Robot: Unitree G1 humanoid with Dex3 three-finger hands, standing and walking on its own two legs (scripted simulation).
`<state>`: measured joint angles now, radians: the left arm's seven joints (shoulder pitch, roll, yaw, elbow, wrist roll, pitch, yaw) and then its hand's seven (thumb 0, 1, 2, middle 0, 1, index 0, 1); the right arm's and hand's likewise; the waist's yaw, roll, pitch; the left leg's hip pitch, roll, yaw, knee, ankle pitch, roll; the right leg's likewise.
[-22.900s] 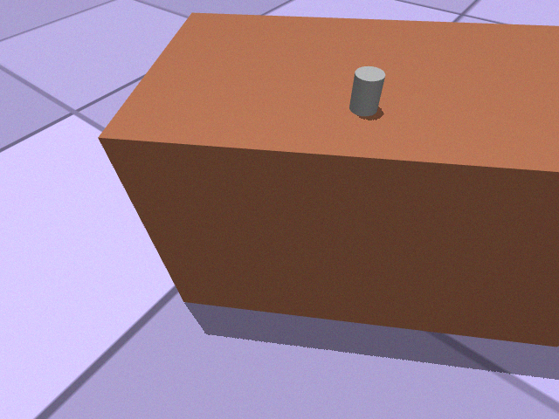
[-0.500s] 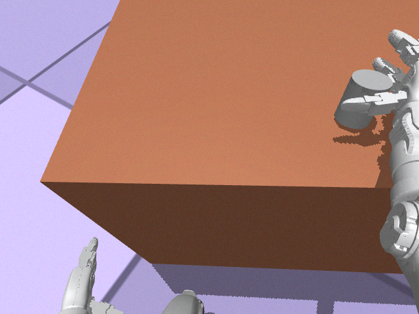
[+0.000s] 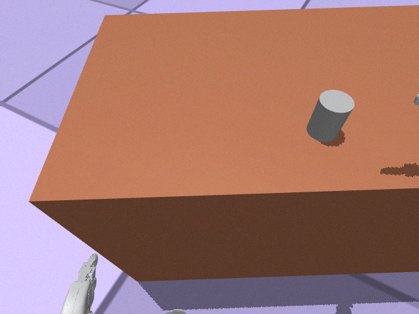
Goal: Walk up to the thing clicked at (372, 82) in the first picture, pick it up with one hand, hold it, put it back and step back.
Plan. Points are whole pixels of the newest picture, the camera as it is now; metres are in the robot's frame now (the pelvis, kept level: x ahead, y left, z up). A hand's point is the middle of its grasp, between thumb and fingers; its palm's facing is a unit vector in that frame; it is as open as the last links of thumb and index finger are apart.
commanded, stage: sink last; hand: right
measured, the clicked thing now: (328, 116) +0.49 -0.20 +0.08
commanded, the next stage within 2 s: home in 1.02 s
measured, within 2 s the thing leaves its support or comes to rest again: neither
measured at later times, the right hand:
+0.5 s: hand out of the picture +0.27 -0.27 +0.18, palm faces +0.35 +0.85 -0.40, open 17.6 cm
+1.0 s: hand out of the picture +0.15 -0.24 +0.22, palm faces +0.48 +0.75 -0.46, open 17.7 cm
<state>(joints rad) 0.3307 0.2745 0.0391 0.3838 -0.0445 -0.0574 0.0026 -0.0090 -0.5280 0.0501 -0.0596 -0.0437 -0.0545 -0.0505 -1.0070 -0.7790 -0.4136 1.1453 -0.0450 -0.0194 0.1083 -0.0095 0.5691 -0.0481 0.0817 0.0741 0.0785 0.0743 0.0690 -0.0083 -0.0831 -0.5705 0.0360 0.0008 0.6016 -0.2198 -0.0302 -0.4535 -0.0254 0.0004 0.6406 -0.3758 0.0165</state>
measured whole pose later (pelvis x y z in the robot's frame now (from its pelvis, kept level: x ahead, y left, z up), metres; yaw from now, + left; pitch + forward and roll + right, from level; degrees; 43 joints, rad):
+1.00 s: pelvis -0.03 +0.02 +0.01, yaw -3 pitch -4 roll -1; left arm 0.33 0.21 0.17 0.49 -0.03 -0.10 0.05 -0.01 -0.52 0.05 -0.05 -0.04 -0.05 -0.04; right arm 0.42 -0.37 -0.45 -0.44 0.07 -0.25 -0.01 -0.01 0.60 -0.04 0.07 0.06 0.06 0.06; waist -0.06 -0.06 0.03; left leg -0.27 0.05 0.05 0.54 -0.20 -0.01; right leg -0.16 -0.02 0.05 0.54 -0.31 0.03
